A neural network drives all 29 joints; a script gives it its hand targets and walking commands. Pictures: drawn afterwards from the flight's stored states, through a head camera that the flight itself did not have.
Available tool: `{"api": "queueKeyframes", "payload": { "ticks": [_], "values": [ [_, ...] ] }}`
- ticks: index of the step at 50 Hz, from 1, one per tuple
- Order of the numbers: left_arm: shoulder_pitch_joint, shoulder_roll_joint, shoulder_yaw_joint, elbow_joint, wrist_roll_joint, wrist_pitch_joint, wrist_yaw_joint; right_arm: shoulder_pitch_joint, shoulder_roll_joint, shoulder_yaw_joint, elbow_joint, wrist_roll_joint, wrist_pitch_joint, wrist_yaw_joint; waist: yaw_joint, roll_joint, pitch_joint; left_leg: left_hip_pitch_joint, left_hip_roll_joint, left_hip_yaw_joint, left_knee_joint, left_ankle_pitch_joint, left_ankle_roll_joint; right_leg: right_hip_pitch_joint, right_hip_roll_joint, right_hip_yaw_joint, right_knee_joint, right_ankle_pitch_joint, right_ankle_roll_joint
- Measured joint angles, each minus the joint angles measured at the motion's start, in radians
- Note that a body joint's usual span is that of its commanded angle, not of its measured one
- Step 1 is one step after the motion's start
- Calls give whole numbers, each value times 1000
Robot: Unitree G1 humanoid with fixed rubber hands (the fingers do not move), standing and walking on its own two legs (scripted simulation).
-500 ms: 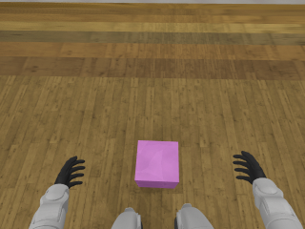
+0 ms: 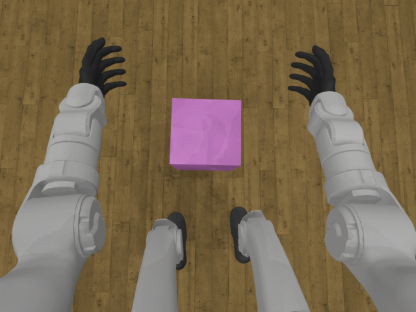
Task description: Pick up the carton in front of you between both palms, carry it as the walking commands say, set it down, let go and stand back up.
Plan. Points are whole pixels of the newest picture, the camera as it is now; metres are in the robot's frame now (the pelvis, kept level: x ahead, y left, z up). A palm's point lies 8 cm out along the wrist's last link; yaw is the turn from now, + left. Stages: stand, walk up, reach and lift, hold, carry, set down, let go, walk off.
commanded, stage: reach and lift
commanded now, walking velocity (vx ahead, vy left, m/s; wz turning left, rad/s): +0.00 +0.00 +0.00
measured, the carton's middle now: (205, 139) +0.49 -0.02 -0.52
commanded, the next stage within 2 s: none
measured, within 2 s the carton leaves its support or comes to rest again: leaves its support in 1.78 s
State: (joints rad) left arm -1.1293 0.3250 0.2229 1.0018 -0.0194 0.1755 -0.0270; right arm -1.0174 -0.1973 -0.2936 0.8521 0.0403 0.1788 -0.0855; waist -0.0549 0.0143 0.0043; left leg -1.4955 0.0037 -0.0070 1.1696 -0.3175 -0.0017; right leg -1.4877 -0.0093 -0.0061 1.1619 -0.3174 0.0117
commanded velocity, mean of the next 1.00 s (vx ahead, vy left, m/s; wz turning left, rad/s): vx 0.00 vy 0.00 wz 0.00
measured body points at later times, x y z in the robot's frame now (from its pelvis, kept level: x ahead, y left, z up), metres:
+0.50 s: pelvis +0.01 +0.00 -0.15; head +0.35 +0.01 +0.15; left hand +0.52 +0.18 -0.32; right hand +0.48 -0.22 -0.31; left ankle +0.10 +0.12 -0.61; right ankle +0.10 -0.12 -0.61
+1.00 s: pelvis -0.03 +0.00 -0.27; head +0.35 +0.00 -0.03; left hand +0.52 +0.17 -0.47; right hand +0.50 -0.21 -0.46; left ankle +0.10 +0.12 -0.61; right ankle +0.10 -0.12 -0.61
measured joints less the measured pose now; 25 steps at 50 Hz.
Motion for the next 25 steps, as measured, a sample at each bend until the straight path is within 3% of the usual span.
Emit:
{"api": "queueKeyframes", "payload": {
  "ticks": [6, 13, 25],
  "values": [
    [-67, -22, 50, 39, 59, -41, 5, -49, 34, -67, 18, -59, -43, 5, -3, -2, -33, -104, -2, -1, 20, -3, 1, -103, -2, -1, 19, -3, 2],
    [5, -62, 68, 29, 88, -106, 35, 9, 53, -104, 44, -82, -121, 20, 2, -3, -119, -281, -1, -5, 153, -70, 2, -277, 0, -3, 147, -69, 3],
    [68, -11, -92, -94, -88, -143, 105, 39, -33, 68, -11, 115, -168, -16, 12, -6, -55, -620, -1, -9, 583, -205, 2, -614, 7, 4, 574, -202, 9]
  ]
}}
